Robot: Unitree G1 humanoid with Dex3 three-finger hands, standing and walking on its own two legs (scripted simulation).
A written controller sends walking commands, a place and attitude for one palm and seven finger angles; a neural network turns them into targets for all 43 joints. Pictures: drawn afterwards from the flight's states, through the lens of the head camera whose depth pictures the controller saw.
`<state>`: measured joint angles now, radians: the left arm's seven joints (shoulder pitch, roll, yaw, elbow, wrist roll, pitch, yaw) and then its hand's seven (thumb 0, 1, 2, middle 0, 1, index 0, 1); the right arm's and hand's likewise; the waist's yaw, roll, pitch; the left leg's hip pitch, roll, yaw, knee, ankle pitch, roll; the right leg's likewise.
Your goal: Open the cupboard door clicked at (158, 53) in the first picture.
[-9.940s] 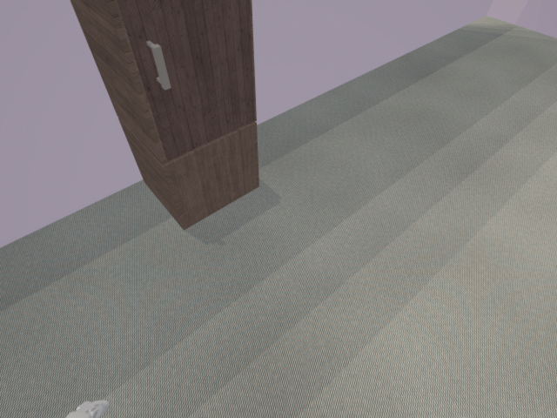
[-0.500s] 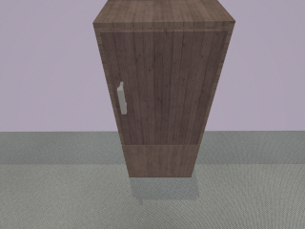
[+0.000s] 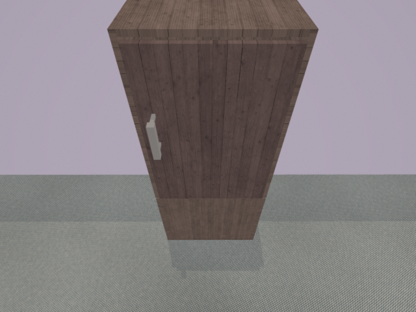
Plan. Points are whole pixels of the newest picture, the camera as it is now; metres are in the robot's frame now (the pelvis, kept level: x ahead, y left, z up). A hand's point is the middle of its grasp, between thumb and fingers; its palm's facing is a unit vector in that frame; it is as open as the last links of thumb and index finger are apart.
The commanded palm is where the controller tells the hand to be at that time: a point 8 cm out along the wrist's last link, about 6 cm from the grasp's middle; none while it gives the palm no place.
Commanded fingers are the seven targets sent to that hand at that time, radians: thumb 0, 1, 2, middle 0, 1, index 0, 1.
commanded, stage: come to a stop and stand still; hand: left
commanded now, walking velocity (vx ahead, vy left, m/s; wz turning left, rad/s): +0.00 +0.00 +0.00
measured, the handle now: (155, 137) +0.54 +0.17 +0.00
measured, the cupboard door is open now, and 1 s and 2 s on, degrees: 0 0 0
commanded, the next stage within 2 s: look again from close up in 0.24 s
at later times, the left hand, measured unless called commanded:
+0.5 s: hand out of the picture +0.02 +0.17 -0.17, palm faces +0.03 -0.98 -0.20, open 7.4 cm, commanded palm none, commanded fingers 0.00 0.90 0.90 -0.20 -0.30 -0.20 -0.30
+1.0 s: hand out of the picture +0.09 +0.19 -0.12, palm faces +0.23 -0.95 -0.23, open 7.3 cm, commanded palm +0.10 +0.22 -0.07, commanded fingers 0.00 0.76 0.84 -0.21 -0.39 -0.21 -0.39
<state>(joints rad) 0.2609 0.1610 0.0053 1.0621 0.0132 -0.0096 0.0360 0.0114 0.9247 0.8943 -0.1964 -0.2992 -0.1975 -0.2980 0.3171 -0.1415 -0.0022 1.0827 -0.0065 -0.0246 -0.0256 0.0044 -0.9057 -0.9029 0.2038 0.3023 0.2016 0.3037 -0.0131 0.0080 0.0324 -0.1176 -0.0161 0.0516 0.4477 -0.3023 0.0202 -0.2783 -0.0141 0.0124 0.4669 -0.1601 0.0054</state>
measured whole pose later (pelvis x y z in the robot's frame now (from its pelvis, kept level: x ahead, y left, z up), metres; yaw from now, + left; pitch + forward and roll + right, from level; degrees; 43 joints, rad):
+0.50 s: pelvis +0.00 -0.01 +0.00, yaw +0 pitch -2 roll +0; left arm 0.27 0.16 0.00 1.08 0.01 -0.01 0.03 0.01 0.92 0.89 -0.20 -0.30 -0.20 -0.30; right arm 0.30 -0.16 -0.01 1.11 -0.01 -0.02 -0.03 0.00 -0.91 -0.90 0.20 0.30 0.20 0.30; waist 0.00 0.00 0.04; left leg -0.09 0.00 0.04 0.42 -0.29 0.00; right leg -0.24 0.00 0.00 0.43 -0.15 -0.01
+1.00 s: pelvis +0.00 -0.01 +0.00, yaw +1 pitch -1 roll +1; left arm 0.47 0.18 0.03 0.47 -0.11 0.04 0.10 0.03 0.93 0.89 -0.20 -0.31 -0.20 -0.31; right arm 0.39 -0.16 0.01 0.96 0.04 -0.17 -0.07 0.01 -0.90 -0.90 0.21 0.30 0.20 0.30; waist 0.00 0.00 0.02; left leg -0.14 -0.01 0.03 0.48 -0.32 0.01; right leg -0.30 -0.01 -0.01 0.50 -0.18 -0.01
